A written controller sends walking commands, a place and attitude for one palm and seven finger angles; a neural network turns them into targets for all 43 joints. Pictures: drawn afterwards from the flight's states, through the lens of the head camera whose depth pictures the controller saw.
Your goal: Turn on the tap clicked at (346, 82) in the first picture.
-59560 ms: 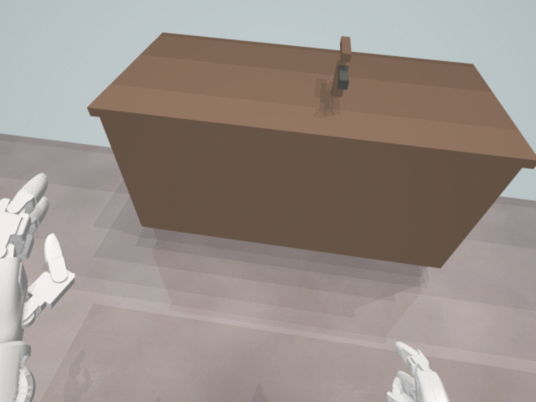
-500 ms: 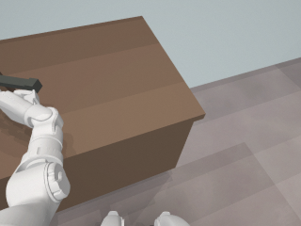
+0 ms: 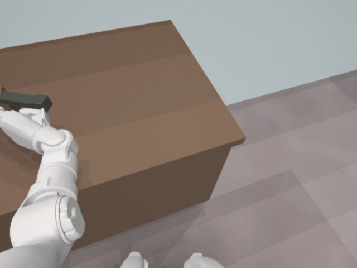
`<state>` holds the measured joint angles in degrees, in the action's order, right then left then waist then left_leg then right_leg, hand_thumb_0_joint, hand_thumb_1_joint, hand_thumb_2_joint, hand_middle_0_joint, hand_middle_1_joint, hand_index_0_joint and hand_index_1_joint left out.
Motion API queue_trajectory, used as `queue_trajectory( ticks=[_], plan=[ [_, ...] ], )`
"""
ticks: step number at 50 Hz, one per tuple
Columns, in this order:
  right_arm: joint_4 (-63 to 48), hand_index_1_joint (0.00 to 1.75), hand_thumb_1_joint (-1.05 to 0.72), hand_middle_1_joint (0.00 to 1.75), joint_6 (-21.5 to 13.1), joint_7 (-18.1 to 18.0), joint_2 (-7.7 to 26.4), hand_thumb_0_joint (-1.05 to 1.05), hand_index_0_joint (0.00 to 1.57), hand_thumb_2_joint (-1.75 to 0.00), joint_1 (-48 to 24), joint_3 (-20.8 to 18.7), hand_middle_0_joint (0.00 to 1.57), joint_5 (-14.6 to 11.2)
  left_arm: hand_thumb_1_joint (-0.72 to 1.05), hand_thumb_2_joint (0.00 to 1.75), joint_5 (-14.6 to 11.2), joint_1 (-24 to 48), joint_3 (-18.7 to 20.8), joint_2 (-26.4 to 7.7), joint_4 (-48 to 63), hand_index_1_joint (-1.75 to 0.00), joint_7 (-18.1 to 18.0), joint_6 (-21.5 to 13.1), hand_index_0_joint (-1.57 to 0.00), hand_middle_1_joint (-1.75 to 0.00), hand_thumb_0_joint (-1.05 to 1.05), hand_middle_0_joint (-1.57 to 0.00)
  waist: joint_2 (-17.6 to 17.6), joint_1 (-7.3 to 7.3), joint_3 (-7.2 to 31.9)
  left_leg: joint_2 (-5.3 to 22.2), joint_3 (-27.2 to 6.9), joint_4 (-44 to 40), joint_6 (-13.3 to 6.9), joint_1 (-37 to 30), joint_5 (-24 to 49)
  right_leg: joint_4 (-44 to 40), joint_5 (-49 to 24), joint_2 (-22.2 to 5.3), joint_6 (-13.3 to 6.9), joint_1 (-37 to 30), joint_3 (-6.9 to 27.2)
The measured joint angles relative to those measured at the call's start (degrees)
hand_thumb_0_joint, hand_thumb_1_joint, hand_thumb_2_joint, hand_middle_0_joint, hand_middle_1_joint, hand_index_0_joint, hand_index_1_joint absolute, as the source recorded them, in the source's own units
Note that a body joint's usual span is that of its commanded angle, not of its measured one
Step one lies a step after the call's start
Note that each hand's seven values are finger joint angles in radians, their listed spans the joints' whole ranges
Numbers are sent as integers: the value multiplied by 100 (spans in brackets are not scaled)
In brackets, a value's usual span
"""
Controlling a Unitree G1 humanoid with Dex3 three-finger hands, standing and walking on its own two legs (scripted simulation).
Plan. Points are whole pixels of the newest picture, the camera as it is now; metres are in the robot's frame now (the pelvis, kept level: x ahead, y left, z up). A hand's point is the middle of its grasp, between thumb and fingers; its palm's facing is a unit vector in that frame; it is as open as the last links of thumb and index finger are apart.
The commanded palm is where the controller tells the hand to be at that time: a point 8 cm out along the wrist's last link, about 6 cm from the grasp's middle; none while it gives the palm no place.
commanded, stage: push the lever round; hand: left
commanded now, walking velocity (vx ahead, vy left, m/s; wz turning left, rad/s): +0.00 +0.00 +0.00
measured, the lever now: (42, 103) +0.48 +0.29 +0.09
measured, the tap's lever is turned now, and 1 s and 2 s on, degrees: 59 59 59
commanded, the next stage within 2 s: none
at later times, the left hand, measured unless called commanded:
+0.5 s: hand (43, 113) +0.46 +0.28 +0.08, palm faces +0.88 -0.47 -0.09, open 8.5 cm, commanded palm +0.45 +0.28 +0.08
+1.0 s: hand (43, 113) +0.45 +0.28 +0.08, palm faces +0.87 -0.49 -0.09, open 8.5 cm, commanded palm +0.45 +0.28 +0.08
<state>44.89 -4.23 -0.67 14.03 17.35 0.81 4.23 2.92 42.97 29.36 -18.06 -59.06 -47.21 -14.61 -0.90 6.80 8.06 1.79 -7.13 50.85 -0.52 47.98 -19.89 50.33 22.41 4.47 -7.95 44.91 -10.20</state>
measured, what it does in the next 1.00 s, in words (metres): stands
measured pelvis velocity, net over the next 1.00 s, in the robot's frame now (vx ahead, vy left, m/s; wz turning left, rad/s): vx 0.00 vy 0.00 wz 0.00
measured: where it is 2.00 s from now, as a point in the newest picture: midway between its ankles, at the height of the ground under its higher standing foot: outside the picture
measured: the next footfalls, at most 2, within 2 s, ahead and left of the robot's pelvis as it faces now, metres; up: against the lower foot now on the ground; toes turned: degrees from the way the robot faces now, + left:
none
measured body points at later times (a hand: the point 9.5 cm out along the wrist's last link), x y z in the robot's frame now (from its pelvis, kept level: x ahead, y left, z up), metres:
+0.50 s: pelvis +0.01 +0.00 +0.00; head +0.08 -0.01 +0.44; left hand +0.41 +0.30 +0.09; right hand +0.07 -0.26 -0.13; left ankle +0.06 +0.18 -0.68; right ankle +0.03 -0.01 -0.68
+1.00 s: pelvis +0.00 +0.00 +0.00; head +0.07 -0.01 +0.44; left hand +0.40 +0.30 +0.09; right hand +0.05 -0.26 -0.13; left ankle +0.06 +0.18 -0.68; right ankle +0.03 -0.01 -0.68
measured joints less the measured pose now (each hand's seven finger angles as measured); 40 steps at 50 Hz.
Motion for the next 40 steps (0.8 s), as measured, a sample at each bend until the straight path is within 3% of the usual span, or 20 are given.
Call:
queue_trajectory(
  ticks=[21, 40],
  plan=[
    [-34, 30, -91, 30, 5, 35, 6, 0, 20, -90, -91, -24, 20, 26, 90, 90, -41, -105, -72, 122, 173, 0, 32, -26, 0, -15, 2, -15, 8, -71, -1, -40, -35, -30, 28, -62, -34, 6, 80, -28, -3, -64, -22],
    [-99, 30, -90, 30, 114, -21, 35, 0, 20, -90, -121, -22, 20, -12, 90, 90, 13, -96, 79, 30, 117, 0, 187, 57, 0, -15, 2, -15, 6, -14, 12, -25, -17, 24, -20, -41, -43, 55, 63, -11, 3, -32, -1]
  ],
)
